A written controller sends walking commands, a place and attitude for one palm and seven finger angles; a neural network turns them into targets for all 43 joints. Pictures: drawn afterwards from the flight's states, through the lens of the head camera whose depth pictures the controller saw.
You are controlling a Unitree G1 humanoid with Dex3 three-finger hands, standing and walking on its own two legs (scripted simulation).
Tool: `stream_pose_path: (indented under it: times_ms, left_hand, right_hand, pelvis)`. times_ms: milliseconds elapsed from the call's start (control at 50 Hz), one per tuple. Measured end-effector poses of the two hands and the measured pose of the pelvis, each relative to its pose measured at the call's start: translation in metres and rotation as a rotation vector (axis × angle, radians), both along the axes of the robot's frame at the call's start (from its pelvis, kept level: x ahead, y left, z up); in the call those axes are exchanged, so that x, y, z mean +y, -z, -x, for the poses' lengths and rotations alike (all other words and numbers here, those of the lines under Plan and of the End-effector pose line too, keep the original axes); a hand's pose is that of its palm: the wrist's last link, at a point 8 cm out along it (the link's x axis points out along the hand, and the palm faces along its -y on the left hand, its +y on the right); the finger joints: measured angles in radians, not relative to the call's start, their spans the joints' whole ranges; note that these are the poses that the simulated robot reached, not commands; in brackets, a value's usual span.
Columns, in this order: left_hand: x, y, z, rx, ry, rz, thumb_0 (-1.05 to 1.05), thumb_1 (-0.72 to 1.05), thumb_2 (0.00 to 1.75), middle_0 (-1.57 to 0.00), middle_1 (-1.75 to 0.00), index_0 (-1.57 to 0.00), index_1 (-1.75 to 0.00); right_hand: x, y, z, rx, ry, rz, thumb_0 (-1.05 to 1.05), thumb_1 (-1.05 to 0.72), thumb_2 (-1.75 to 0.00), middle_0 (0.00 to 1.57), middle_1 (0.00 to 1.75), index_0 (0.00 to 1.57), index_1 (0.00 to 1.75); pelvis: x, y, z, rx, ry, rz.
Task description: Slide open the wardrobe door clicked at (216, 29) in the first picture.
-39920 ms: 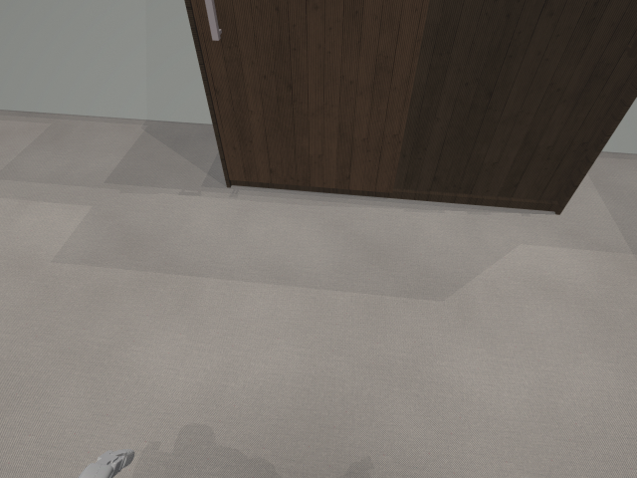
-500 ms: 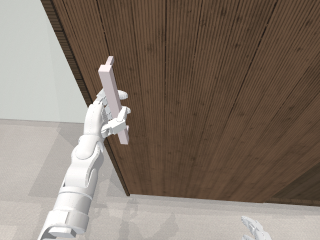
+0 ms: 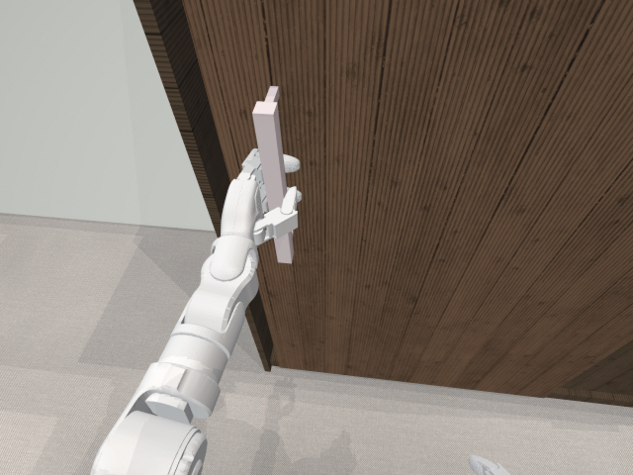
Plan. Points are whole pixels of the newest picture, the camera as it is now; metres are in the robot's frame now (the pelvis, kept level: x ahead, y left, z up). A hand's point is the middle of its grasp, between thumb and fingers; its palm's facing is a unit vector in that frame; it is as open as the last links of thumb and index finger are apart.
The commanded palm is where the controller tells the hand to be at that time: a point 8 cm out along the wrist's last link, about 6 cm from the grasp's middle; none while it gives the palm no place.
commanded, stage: step sideways, sliding the door along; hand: left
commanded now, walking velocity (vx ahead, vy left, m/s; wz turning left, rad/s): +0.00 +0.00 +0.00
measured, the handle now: (280, 187) +0.47 +0.07 +0.10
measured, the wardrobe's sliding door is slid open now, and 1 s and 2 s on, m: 0.03 0.14 0.50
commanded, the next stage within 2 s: none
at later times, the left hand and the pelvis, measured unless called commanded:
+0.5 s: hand (340, 216) +0.40 -0.01 +0.11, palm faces -0.03 -0.99 -0.13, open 6.1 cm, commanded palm +0.39 +0.03 +0.11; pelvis -0.01 -0.08 +0.00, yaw -1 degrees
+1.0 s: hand (383, 216) +0.41 -0.06 +0.11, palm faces +0.11 -0.99 -0.09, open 6.0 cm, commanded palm +0.38 -0.09 +0.11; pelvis +0.02 -0.22 +0.01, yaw -2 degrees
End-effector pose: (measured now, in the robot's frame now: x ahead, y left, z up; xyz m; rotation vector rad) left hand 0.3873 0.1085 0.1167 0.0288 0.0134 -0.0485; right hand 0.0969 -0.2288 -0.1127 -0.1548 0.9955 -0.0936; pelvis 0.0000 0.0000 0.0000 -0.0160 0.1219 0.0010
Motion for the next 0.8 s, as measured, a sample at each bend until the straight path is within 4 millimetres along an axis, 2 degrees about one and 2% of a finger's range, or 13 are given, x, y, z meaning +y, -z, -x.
stream_pose_path:
  times_ms: [100,200,340,440,580,640,700,800]
  left_hand:
    - [-0.011,-0.001,-0.002,-0.01,0.048,-0.037,0.02,0.73,0.78,-0.3,-1.36,-0.26,-1.4]
    - [-0.021,-0.002,-0.003,-0.014,0.08,-0.069,0.01,0.69,0.78,-0.35,-1.32,-0.29,-1.4]
    - [-0.04,-0.005,-0.001,0.014,0.048,-0.089,0.02,0.67,0.8,-0.37,-1.29,-0.32,-1.4]
    - [-0.054,-0.004,0.001,-0.002,0.0,-0.103,0.01,0.67,0.82,-0.39,-1.32,-0.31,-1.4]
    - [-0.07,-0.003,0.003,0.0,-0.014,-0.095,0.01,0.68,0.83,-0.37,-1.34,-0.3,-1.4]
    - [-0.075,-0.001,0.002,-0.027,-0.005,-0.064,0.01,0.68,0.84,-0.38,-1.35,-0.31,-1.4]
    - [-0.079,0.003,-0.001,-0.085,0.007,-0.041,0.01,0.68,0.84,-0.41,-1.37,-0.33,-1.4]
    - [-0.089,0.002,0.001,-0.074,-0.019,-0.053,0.01,0.69,0.84,-0.43,-1.39,-0.32,-1.4]
  right_hand:
    - [-0.005,0.003,0.017,0.028,0.054,0.023,0.01,-0.9,-0.9,0.2,0.3,0.21,0.3]
    - [-0.017,0.004,0.024,0.004,0.141,0.061,0.01,-0.9,-0.9,0.2,0.3,0.21,0.3]
    - [-0.042,0.012,0.028,0.038,0.141,0.035,0.01,-0.9,-0.9,0.2,0.3,0.2,0.3]
    - [-0.08,0.018,0.015,0.019,0.118,0.055,0.01,-0.9,-0.9,0.21,0.3,0.21,0.3]
    - [-0.128,-0.009,-0.011,-0.034,0.086,0.152,0.01,-0.9,-0.9,0.2,0.3,0.2,0.3]
    - [-0.14,-0.019,-0.022,-0.053,0.07,0.19,0.01,-0.9,-0.9,0.2,0.3,0.2,0.3]
    - [-0.148,-0.022,-0.032,-0.093,0.064,0.21,0.01,-0.9,-0.9,0.2,0.3,0.2,0.3]
    - [-0.148,-0.026,-0.042,-0.081,0.035,0.134,0.01,-0.9,-0.9,0.2,0.3,0.2,0.3]
  pelvis:
    - [-0.001,0.0,0.007,-0.024,0.017,-0.003]
    - [-0.007,0.002,0.01,-0.074,0.052,-0.009]
    - [-0.04,0.0,0.006,-0.144,0.064,0.013]
    - [-0.072,0.009,0.006,-0.185,0.021,0.013]
    - [-0.095,-0.003,0.005,-0.173,0.011,-0.014]
    - [-0.103,-0.003,0.0,-0.154,0.008,-0.01]
    - [-0.113,0.006,-0.002,-0.144,0.023,-0.018]
    - [-0.135,-0.007,-0.003,-0.167,0.049,0.014]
